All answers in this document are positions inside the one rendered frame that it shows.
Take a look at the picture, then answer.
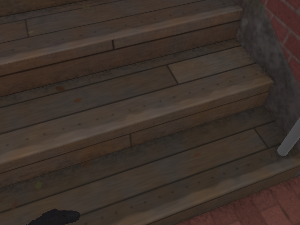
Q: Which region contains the left robot hand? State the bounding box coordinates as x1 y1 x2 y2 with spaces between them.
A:
26 208 81 225

